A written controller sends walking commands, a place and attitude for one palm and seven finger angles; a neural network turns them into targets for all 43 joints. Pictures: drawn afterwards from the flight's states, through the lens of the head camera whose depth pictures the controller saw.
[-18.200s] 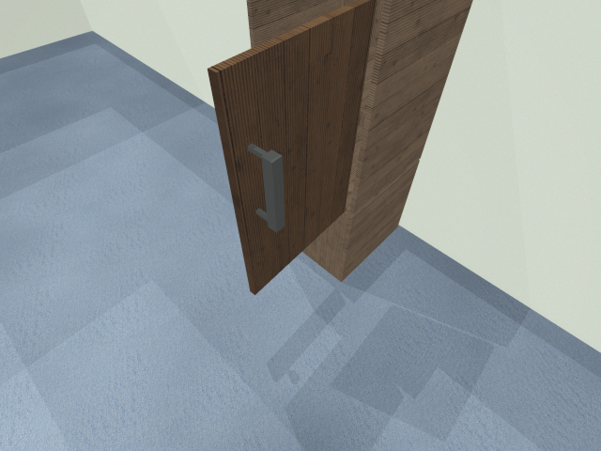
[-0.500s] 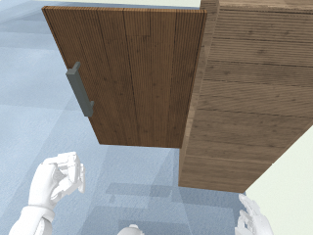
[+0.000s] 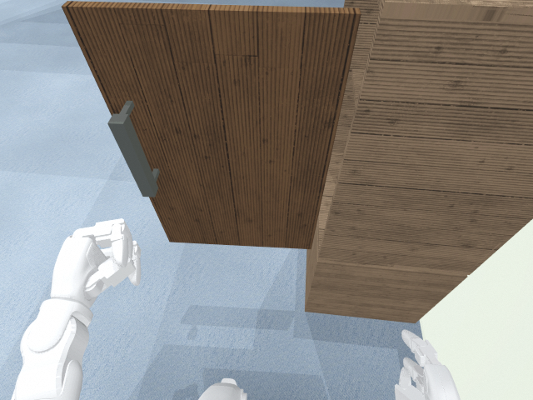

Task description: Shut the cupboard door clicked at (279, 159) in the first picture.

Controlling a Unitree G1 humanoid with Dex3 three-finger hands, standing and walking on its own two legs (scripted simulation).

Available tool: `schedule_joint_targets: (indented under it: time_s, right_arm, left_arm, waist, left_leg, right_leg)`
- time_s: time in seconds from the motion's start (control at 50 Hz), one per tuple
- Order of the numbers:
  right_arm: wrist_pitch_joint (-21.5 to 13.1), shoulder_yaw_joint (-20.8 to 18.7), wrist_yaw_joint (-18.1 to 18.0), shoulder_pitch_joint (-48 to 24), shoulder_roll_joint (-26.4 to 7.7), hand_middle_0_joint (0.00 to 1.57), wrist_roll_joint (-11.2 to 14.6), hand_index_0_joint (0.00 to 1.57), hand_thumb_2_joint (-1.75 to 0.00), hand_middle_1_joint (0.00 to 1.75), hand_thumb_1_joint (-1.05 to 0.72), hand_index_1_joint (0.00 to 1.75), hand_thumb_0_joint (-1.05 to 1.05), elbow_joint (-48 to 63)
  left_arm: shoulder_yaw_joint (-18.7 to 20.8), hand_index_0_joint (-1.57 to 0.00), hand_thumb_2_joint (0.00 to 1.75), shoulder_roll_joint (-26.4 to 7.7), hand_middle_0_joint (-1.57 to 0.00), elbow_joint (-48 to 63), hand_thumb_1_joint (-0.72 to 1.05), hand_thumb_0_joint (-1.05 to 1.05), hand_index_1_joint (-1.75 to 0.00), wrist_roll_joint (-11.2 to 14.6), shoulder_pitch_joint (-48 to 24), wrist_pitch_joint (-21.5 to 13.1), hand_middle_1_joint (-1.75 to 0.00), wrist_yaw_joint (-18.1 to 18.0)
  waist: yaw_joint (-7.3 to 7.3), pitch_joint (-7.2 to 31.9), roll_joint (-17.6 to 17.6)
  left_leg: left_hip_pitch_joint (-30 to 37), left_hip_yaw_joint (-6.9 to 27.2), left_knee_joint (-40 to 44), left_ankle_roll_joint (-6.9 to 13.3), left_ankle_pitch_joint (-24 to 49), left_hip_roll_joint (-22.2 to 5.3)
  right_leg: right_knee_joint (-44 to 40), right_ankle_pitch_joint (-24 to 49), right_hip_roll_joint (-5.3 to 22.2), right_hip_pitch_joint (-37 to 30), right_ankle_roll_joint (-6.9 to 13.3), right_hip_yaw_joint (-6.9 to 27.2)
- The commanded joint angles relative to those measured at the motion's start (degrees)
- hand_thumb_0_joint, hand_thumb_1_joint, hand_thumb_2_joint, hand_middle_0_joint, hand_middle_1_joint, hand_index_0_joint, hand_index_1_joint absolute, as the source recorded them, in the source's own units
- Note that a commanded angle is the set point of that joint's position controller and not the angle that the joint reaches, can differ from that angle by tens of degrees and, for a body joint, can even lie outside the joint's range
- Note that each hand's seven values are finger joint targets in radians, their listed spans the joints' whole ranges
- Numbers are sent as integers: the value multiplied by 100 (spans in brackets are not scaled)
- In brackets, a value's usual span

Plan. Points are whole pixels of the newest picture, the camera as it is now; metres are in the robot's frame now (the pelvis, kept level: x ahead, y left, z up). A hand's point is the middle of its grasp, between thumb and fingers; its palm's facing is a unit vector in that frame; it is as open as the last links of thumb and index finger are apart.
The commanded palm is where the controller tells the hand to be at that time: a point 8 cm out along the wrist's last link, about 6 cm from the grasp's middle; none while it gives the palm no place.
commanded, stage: bring the fist close to the handle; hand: left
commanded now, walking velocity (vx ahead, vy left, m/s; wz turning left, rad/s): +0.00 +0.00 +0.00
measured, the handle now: (140, 151) +0.50 +0.27 +0.07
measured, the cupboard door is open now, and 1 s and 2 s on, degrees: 93 93 84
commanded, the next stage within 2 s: push the door shut along its arc in 1.06 s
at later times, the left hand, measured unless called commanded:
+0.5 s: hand (130, 212) +0.36 +0.23 +0.08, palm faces +0.02 -1.00 -0.01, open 3.1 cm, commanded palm +0.34 +0.29 +0.08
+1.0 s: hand (129, 197) +0.39 +0.25 +0.08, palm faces +0.03 -1.00 +0.01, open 3.1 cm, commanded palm +0.36 +0.30 +0.08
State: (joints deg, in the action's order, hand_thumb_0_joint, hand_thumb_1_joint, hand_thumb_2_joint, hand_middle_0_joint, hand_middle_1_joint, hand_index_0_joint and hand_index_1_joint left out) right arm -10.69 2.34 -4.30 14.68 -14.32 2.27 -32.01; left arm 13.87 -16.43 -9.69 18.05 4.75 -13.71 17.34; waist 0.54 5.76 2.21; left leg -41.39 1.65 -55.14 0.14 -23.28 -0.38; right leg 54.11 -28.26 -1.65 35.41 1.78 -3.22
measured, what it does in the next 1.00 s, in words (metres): stands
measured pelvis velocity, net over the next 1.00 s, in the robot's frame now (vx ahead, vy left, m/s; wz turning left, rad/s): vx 0.00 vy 0.01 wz -0.04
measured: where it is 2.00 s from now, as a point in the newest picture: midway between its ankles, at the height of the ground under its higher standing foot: outside the picture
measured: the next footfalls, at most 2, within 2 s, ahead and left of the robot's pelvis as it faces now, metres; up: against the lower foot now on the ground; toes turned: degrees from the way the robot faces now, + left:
none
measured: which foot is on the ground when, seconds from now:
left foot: down 0.00-1.00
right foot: down 0.00-1.00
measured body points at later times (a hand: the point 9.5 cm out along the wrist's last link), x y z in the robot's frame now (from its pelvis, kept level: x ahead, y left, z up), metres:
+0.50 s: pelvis -0.01 +0.01 +0.00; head +0.05 +0.02 +0.45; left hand +0.35 +0.29 +0.08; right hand +0.12 -0.24 -0.09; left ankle +0.04 +0.12 -0.68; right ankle -0.01 -0.10 -0.68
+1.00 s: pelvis +0.00 +0.01 +0.00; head +0.07 +0.02 +0.45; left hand +0.38 +0.30 +0.08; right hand +0.07 -0.25 -0.11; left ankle +0.04 +0.12 -0.68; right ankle -0.01 -0.10 -0.68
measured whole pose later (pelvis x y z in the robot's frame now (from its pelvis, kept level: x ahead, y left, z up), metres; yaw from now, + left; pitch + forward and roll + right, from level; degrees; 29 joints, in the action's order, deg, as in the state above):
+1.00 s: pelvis +0.00 +0.01 +0.00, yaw -2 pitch +14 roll -2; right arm -2.8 0.8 -3.2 20.0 -15.4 2.5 -34.8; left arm 23.5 -24.1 -43.3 14.8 -23.8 -18.3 21.6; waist -3.2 6.1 1.2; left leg -45.8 -0.1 -54.6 1.2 -22.5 -1.2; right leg 52.8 -26.3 -2.3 40.2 0.8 -1.4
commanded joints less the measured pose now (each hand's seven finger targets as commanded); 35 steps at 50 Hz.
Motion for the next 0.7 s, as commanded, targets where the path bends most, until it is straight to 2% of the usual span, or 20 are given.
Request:
schedule_joint_targets:
  time_s: [0.0,0.04,0.06,0.14,0.16,0.18,0.26,0.3,0.38,0.4,0.42,0.44,0.5,0.52,0.54,0.56,0.58,0.62,0.66,0.68]
  right_arm:
    - [-278,-345,-49,-144,-753,20,-2,20,-90,30,-90,30,0,808]
    - [-233,-357,-35,-97,-785,20,7,20,-90,30,-90,30,0,752]
    - [-218,-353,-31,-123,-786,20,7,20,-90,30,-90,30,0,745]
    - [-186,-383,-15,-93,-806,20,12,20,-90,30,-90,30,0,725]
    - [-169,-385,-20,-62,-820,20,7,20,-90,30,-90,30,0,689]
    - [-139,-391,-32,-14,-860,20,-5,20,-90,30,-90,30,0,628]
    - [-63,-377,-48,-19,-862,20,10,20,-90,30,-90,30,0,542]
    - [-37,-389,-43,18,-872,20,3,20,-90,30,-90,30,0,534]
    - [65,-378,-52,162,-928,20,4,20,-90,30,-90,30,0,407]
    - [72,-371,-47,140,-912,20,12,20,-90,30,-90,30,0,418]
    - [86,-384,-42,181,-917,20,12,20,-90,30,-90,30,0,425]
    - [107,-381,-42,224,-926,20,9,20,-90,30,-90,30,0,404]
    - [179,-396,-45,336,-963,20,4,20,-90,30,-90,30,0,351]
    - [198,-394,-37,348,-964,20,3,20,-90,30,-90,30,0,336]
    - [222,-401,-29,397,-968,20,-6,20,-90,30,-90,30,0,349]
    - [237,-400,-25,412,-971,20,-1,20,-90,30,-90,30,0,320]
    - [269,-414,-22,489,-996,20,-7,20,-90,30,-90,30,0,289]
    - [304,-417,-16,528,-994,20,-4,20,-90,30,-90,30,0,250]
    - [362,-437,-3,616,-1015,20,-18,20,-90,30,-90,30,0,266]
    - [383,-437,12,642,-1025,20,-19,20,-90,30,-90,30,0,295]
  left_arm:
    - [591,-130,90,-1030,-130,890,90,0,-150,131,-1109,-372,-150,25]
    - [682,-130,90,-1134,-130,601,90,0,-150,113,-1342,-388,-150,45]
    - [579,-130,90,-1070,-130,565,90,0,-150,82,-1604,-411,-150,57]
    - [516,-130,90,-1072,-130,423,90,0,-150,28,-2045,-491,-150,39]
    - [525,-130,90,-1096,-130,320,90,0,-150,21,-2170,-497,-150,23]
    - [703,-130,90,-1334,-130,133,90,0,-150,1,-2302,-505,-150,-6]
    - [663,-130,90,-1406,-130,-229,90,0,-150,-82,-3173,-586,-150,28]
    - [705,-130,90,-1469,-130,-360,90,0,-150,-102,-3245,-605,-150,28]
    - [870,-130,90,-1756,-130,-1081,90,0,-150,-165,-3706,-575,-150,71]
    - [757,-130,90,-1661,-130,-1115,90,0,-150,-176,-3989,-590,-150,100]
    - [794,-130,90,-1671,-130,-1205,90,0,-150,-171,-3999,-583,-150,116]
    - [794,-130,90,-1696,-130,-1371,90,0,-150,-176,-4119,-569,-150,135]
    - [963,-130,90,-1956,-130,-1792,90,0,-150,-221,-4520,-595,-150,178]
    - [956,-130,90,-1974,-130,-1820,90,0,-150,-227,-4676,-636,-150,204]
    - [1050,-130,90,-2060,-130,-1982,90,0,-150,-238,-4631,-646,-150,226]
    - [968,-130,90,-2051,-130,-1987,90,0,-150,-264,-4906,-687,-150,264]
    - [1097,-130,90,-2210,-130,-2175,90,0,-150,-290,-4897,-695,-150,264]
    - [1066,-130,90,-2221,-130,-2411,90,0,-150,-297,-5270,-732,-150,313]
    - [1251,-130,90,-2393,-130,-2638,90,0,-150,-300,-5104,-756,-150,372]
    - [1246,-130,90,-2408,-130,-2659,90,0,-150,-301,-4974,-753,-150,418]
  waist:
    - [-14,1428,-72]
    - [-36,1284,-96]
    - [-68,1266,99]
    - [-76,1443,189]
    - [-113,1455,78]
    - [-122,1436,-73]
    - [-193,1450,223]
    - [-163,1610,256]
    - [-228,1464,67]
    - [-269,1481,214]
    - [-230,1573,263]
    - [-270,1576,167]
    - [-302,1623,72]
    - [-309,1685,177]
    - [-263,1765,156]
    - [-334,1808,268]
    - [-310,1793,233]
    - [-394,1764,156]
    - [-300,1952,98]
    - [-266,2031,267]
  left_leg:
    - [1104,17,758,147,1381,78]
    - [1060,24,800,123,1325,63]
    - [1113,29,829,120,1246,68]
    - [1308,69,886,116,1257,50]
    - [1291,71,881,126,1218,51]
    - [1181,69,845,138,1176,36]
    - [1276,103,914,116,969,19]
    - [1345,88,912,129,1054,21]
    - [1156,130,916,132,889,-10]
    - [1209,128,940,126,839,-10]
    - [1272,130,936,122,918,-9]
    - [1249,132,918,127,951,-10]
    - [1123,136,867,141,922,-20]
    - [1166,127,854,139,951,-18]
    - [1131,130,848,130,978,-16]
    - [1180,128,811,133,1041,-23]
    - [1152,149,787,138,1022,-30]
    - [1044,132,752,152,985,-36]
    - [970,87,708,161,1140,-24]
    - [995,61,672,167,1225,-7]
  right_leg:
    - [-892,2032,57,-550,-119,322]
    - [-883,1957,40,-441,-104,265]
    - [-868,1824,30,-307,-86,244]
    - [-860,1750,15,-283,-47,209]
    - [-875,1725,13,-261,-57,209]
    - [-884,1673,6,-298,-65,237]
    - [-885,1414,5,-83,-33,230]
    - [-901,1499,9,-180,-29,248]
    - [-914,1331,-19,-54,-33,226]
    - [-922,1287,-4,21,-34,225]
    - [-914,1363,-12,-12,-19,228]
    - [-918,1421,-10,-22,-26,226]
    - [-902,1388,-20,15,-36,254]
    - [-888,1417,-20,30,-29,265]
    - [-858,1433,-23,-23,-21,255]
    - [-834,1497,-21,48,-21,260]
    - [-823,1448,-45,77,-7,257]
    - [-826,1455,-37,131,-34,284]
    - [-787,1627,-34,-28,-33,312]
    - [-762,1700,-48,-72,-19,328]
